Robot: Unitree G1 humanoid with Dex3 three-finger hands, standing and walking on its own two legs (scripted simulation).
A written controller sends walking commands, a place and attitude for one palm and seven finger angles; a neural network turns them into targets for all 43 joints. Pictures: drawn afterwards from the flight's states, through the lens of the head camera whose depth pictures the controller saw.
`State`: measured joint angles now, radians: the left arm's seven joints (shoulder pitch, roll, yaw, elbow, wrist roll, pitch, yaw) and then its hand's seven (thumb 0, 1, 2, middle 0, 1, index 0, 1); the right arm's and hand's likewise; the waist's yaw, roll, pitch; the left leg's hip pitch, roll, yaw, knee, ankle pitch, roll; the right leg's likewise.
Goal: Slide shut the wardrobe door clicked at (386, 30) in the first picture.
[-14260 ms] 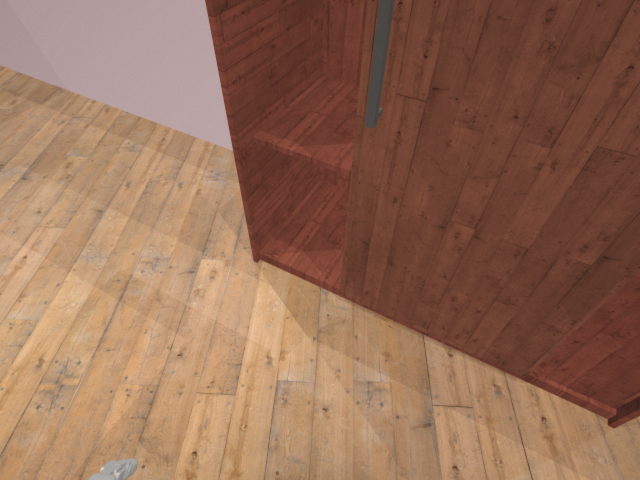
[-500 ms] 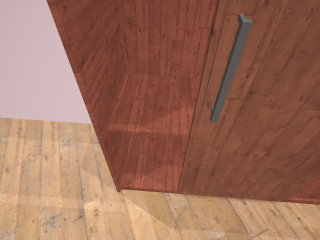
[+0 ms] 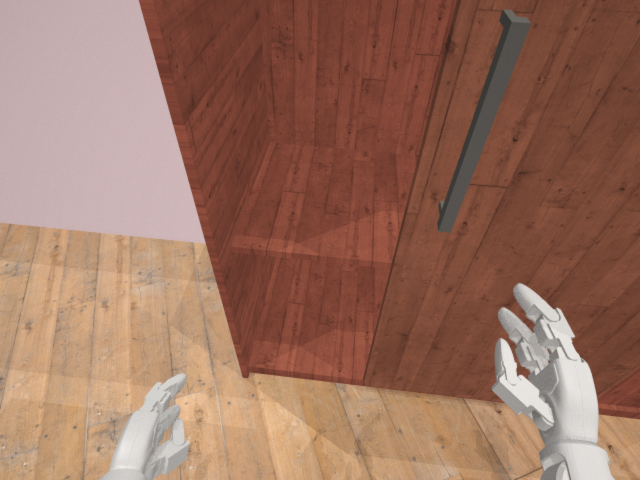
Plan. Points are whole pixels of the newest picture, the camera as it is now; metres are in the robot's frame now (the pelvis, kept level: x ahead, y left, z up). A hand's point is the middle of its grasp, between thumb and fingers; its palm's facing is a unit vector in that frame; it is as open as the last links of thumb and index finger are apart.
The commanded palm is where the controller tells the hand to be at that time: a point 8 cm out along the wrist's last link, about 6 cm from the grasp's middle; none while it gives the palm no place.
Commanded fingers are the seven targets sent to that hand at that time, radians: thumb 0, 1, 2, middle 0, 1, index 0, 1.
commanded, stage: raise the hand with hooked fingers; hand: right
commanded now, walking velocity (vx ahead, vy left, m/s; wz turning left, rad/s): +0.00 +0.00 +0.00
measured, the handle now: (471, 138) +0.52 -0.16 +0.20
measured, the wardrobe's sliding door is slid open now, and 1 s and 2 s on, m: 0.37 0.37 0.37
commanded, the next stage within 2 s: move the hooked fingers beside the handle in 1.82 s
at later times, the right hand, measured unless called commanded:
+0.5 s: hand (546, 387) +0.23 -0.22 +0.08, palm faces -0.04 +1.00 -0.05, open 10.7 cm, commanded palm +0.18 -0.28 +0.09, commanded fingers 0.00 0.03 -0.50 0.27 0.90 0.27 0.90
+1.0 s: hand out of the picture +0.25 -0.28 +0.18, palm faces +0.11 +0.99 -0.09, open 13.5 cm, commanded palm +0.22 -0.32 +0.18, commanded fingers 0.00 0.50 -0.30 0.30 1.20 0.30 1.20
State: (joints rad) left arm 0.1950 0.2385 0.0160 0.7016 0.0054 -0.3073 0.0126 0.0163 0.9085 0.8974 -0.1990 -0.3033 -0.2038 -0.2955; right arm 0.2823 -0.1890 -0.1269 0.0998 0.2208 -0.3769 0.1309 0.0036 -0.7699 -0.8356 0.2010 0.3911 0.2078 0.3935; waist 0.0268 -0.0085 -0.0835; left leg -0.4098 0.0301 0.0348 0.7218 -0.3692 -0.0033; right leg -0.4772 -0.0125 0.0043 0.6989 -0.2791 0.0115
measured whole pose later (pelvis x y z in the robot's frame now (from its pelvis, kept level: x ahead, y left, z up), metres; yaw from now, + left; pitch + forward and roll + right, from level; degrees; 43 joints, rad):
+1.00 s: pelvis +0.01 -0.01 +0.01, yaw -1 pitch -3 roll +2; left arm 0.21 0.26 -0.08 0.66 -0.04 -0.36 0.10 0.02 0.90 0.90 -0.20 -0.30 -0.20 -0.30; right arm 0.03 -0.40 -0.39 -0.01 0.35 0.02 0.37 -0.01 0.39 -0.35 0.29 1.13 0.30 1.13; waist -0.07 -0.05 -0.03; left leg -0.19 0.02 0.06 0.57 -0.32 -0.02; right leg -0.30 -0.02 0.03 0.63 -0.27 0.00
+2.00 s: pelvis +0.03 +0.01 +0.02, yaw -1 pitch -3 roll +1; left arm 0.19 0.27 -0.09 0.66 -0.07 -0.25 0.10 0.02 0.90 0.90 -0.20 -0.30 -0.21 -0.30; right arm -0.15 -0.46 -0.47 0.10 0.33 0.22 0.42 -0.02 0.50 -0.30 0.30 1.20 0.30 1.20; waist -0.06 -0.07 -0.03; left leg -0.11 0.01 0.05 0.47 -0.30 0.00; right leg -0.21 -0.02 0.02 0.51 -0.24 0.02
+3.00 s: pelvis +0.03 +0.00 +0.02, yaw +0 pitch -1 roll +0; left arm 0.27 0.28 -0.06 0.69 -0.06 -0.20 0.10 0.02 0.90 0.90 -0.20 -0.30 -0.21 -0.30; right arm -0.47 -0.43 -0.37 0.45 0.23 0.15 0.28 -0.02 0.50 -0.30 0.30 1.20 0.30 1.20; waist 0.00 -0.05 -0.03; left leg -0.16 0.01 0.03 0.47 -0.30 -0.01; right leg -0.24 -0.02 0.00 0.50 -0.24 0.01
